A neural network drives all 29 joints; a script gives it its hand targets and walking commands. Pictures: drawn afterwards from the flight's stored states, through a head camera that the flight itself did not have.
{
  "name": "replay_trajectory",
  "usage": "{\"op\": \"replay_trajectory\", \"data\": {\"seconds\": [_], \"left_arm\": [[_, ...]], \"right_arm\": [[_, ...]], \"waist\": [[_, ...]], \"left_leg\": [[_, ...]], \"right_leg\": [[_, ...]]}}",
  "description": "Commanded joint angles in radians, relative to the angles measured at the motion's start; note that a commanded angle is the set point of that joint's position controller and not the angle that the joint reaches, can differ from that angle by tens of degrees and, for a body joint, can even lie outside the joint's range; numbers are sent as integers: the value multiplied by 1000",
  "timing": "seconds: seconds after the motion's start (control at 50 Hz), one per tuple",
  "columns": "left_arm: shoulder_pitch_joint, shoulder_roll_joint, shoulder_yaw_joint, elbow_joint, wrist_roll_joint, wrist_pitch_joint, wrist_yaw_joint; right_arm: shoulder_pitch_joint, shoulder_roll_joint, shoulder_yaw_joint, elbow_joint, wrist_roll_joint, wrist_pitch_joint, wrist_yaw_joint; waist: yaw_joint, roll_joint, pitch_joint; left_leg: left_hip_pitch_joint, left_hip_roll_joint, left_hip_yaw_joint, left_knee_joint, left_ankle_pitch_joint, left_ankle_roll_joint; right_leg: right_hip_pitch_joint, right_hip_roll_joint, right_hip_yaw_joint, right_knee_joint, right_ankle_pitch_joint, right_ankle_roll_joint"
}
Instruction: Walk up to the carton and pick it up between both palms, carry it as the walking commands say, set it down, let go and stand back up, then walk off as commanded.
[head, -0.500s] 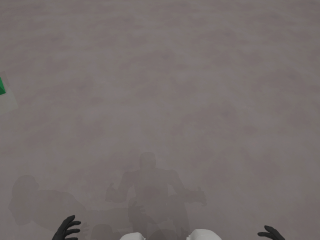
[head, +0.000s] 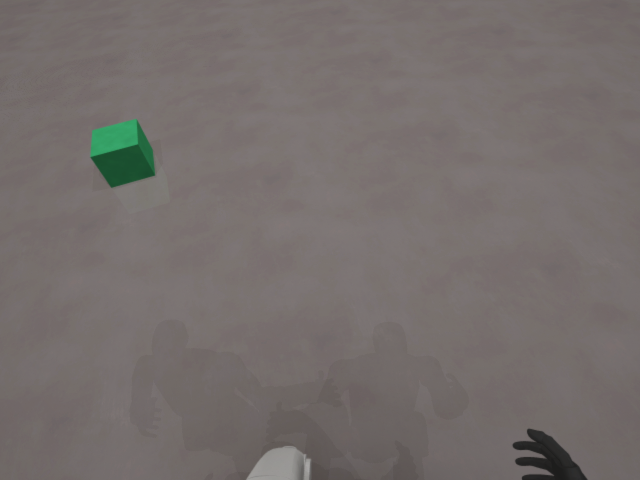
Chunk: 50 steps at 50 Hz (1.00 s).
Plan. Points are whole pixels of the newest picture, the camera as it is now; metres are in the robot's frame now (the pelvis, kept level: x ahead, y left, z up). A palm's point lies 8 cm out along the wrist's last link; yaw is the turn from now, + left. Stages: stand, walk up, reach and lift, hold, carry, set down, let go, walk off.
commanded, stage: walk up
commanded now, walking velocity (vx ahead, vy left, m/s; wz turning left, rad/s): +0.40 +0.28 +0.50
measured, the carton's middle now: (124, 153) +1.72 +1.05 -0.68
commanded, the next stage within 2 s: none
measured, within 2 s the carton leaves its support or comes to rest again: neither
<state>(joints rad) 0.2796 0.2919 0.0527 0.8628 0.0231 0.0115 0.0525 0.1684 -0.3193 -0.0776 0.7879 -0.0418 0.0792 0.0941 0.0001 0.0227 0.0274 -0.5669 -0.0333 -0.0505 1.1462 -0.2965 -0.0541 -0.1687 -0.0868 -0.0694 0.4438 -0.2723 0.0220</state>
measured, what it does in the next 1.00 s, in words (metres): walks ahead, turning left: left foot, then right foot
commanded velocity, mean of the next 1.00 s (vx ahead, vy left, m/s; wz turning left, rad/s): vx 0.48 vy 0.13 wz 0.40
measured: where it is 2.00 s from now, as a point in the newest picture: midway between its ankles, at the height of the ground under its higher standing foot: (212, 311)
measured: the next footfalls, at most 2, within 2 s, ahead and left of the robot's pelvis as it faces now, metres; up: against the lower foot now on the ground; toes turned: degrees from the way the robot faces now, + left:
left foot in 0.34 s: +0.17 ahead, +0.27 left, +0.00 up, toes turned +15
right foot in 0.80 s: +0.51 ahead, +0.12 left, +0.00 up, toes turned +13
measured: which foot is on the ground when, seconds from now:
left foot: up 0.00-0.32, down 0.34-0.80, up 0.82-1.00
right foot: down 0.00-0.34, up 0.36-0.78, down 0.80-1.00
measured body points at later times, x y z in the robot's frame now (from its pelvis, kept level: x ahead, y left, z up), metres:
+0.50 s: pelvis +0.15 +0.15 -0.01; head +0.19 +0.18 +0.44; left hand +0.17 +0.43 -0.15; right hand +0.29 -0.08 -0.14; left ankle +0.13 +0.26 -0.75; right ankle +0.12 -0.01 -0.65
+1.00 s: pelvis +0.41 +0.20 -0.01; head +0.44 +0.18 +0.44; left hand +0.33 +0.49 -0.11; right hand +0.55 -0.02 -0.17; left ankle +0.33 +0.34 -0.65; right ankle +0.47 +0.11 -0.75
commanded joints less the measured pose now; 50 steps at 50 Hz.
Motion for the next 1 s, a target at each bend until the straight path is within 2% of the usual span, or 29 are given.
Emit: {"op": "replay_trajectory", "data": {"seconds": [0.0, 0.06, 0.14, 0.2, 0.26, 0.28, 0.3, 0.32, 0.34, 0.36, 0.38, 0.42, 0.44, 0.46, 0.5, 0.56, 0.64, 0.68, 0.72, 0.74, 0.76, 0.78, 0.8, 0.82, 0.84, 0.88, 0.9, 0.92, 0.98], "left_arm": [[106, 172, 39, -5, -4, -38, 7], [167, 165, 42, 9, -1, -50, -8], [202, 182, 50, 8, 0, -55, -24], [164, 203, 56, -7, 0, -60, -39], [145, 233, 55, -11, -2, -57, -44], [129, 243, 56, -12, -5, -54, -45], [113, 232, 54, -13, -11, -50, -50], [124, 164, 32, -14, -4, -48, -60], [99, 85, 6, -64, 6, -55, -73], [23, 60, -8, -132, 19, -72, -81], [-57, 73, -3, -128, 15, -83, -78], [-23, 64, -9, -96, 9, -88, -78], [7, 66, -6, -75, 11, -79, -81], [22, 65, -1, -63, 17, -67, -86], [-34, 54, 5, -81, 20, -50, -92], [-200, 23, 5, -132, 17, -45, -103], [-335, 15, 8, -166, 1, -48, -117], [-319, 16, 11, -154, -8, -51, -106], [-289, 25, 21, -130, -14, -54, -93], [-245, 34, 24, -112, -11, -58, -87], [-140, 49, 31, -71, -3, -66, -79], [16, 96, 50, -19, 8, -77, -67], [167, 228, 88, 7, 32, -83, -50], [254, 297, 83, 28, 31, -64, -37], [176, 259, 64, 19, 22, -59, -32], [3, 137, 45, -4, 5, -68, -33], [-32, 97, 37, -2, 0, -76, -35], [-28, 75, 28, 8, -3, -85, -39], [60, 69, 25, 43, -1, -102, -41]], "right_arm": [[-78, -51, 3, -93, -7, -15, 40], [-119, -32, 16, -103, 7, -15, 42], [-214, -9, 37, -128, 27, -26, 43], [-247, 1, 51, -124, 36, -42, 38], [-225, -10, 51, -119, 24, -56, 29], [-173, -19, 45, -106, 18, -60, 23], [-73, -37, 33, -69, 9, -70, 12], [104, -98, 9, 8, -6, -93, -13], [281, -212, -29, 49, -12, -115, -37], [375, -320, -63, 63, 17, -116, -62], [345, -261, -43, 63, 22, -120, -73], [172, -148, -2, 31, 24, -127, -78], [130, -122, 8, 33, 26, -136, -79], [118, -113, 14, 46, 31, -145, -78], [152, -106, 17, 70, 34, -160, -77], [226, -79, 17, 103, 27, -166, -82], [263, -76, 2, 129, 25, -168, -88], [261, -74, 5, 149, 26, -161, -85], [297, -67, 7, 173, 25, -155, -86], [302, -73, 10, 185, 28, -154, -88], [300, -73, 17, 196, 30, -151, -88], [301, -55, 29, 194, 25, -153, -87], [346, 18, 56, 176, 27, -155, -88], [337, -22, 33, 158, 35, -137, -87], [290, -49, 19, 163, 29, -129, -77], [247, -9, 12, 166, 18, -112, -53], [248, 7, 10, 170, 11, -102, -46], [250, 22, 14, 173, 5, -91, -39], [155, 39, 24, 141, 1, -70, -25]], "waist": [[17, -150, 44], [30, -187, 99], [50, -232, 145], [31, -279, 143], [8, -297, 117], [-11, -298, 87], [-44, -254, 17], [-90, -105, -130], [-144, 193, -217], [-153, 389, -239], [-119, 254, -178], [-57, 136, -87], [-36, 111, -72], [-18, 114, -70], [-20, 129, -45], [-49, 117, 28], [-65, 134, 66], [-57, 194, 50], [-53, 135, 53], [-32, 89, 35], [7, 18, -21], [64, -67, -111], [101, -331, -215], [88, -211, -303], [55, -115, -230], [-10, -138, -54], [-30, -157, -9], [-36, -172, 14], [-16, -183, 35]], "left_leg": [[-218, 81, -41, 93, 130, -7], [-207, 101, -3, 32, 143, -13], [-167, 114, 38, -185, 129, -32], [-15, 114, 80, -374, 107, -16], [110, 89, 137, -498, 27, 15], [168, 67, 164, -532, 4, 27], [296, 45, 181, -574, 0, 52], [565, 39, 121, -584, -38, 104], [800, 251, -281, -750, -254, 165], [875, 473, -709, -909, -321, 233], [793, 430, -665, -902, -200, 227], [621, 313, -427, -841, 75, 202], [551, 279, -342, -834, 145, 185], [498, 256, -284, -842, 229, 179], [467, 256, -238, -877, 318, 197], [462, 268, -211, -938, 326, 220], [468, 252, -147, -971, 359, 199], [411, 191, -73, -943, 376, 181], [381, 202, -96, -896, 405, 185], [375, 197, -87, -820, 464, 179], [346, 162, -54, -659, 522, 166], [223, 119, -51, -436, 422, 152], [-39, -14, -9, -120, -50, 106], [-96, 17, -67, 94, -214, 85], [-77, 67, -108, 140, -148, 74], [-33, 135, -60, 116, -2, 55], [-5, 148, -32, 100, 38, 51], [15, 150, -6, 88, 67, 46], [-6, 158, 31, -1, 126, 37]], "right_leg": [[126, -278, 249, -248, -234, -4], [107, -263, 172, -262, -152, -11], [111, -277, 90, -291, -80, -41], [55, -287, 5, -311, -70, -45], [35, -306, -57, -255, -18, -45], [37, -308, -73, -199, 39, -42], [23, -267, -123, -60, 81, -37], [-79, -154, -203, 269, 58, -32], [-406, -40, -157, 629, -253, -4], [-683, 28, -29, 849, -358, -9], [-712, -33, 69, 919, -262, -17], [-626, -72, 103, 848, -124, -2], [-550, -73, 105, 791, -93, 15], [-478, -56, 84, 746, -70, 29], [-450, -41, 57, 651, -25, 48], [-468, -42, 38, 467, 74, 68], [-388, -26, 14, 267, 193, 58], [-225, -13, -12, 200, 174, 49], [-127, -1, -39, 179, 156, 44], [-51, 10, -53, 133, 160, 30], [96, 22, -75, 72, 167, 4], [292, -30, -22, 71, 155, -23], [442, -371, 418, -36, 123, -85], [430, -514, 689, -116, 24, -119], [304, -464, 625, -144, -20, -117], [82, -340, 353, -181, 34, -99], [11, -299, 262, -194, 81, -92], [-32, -282, 203, -207, 136, -85], [-47, -271, 114, -214, 237, -76]]}}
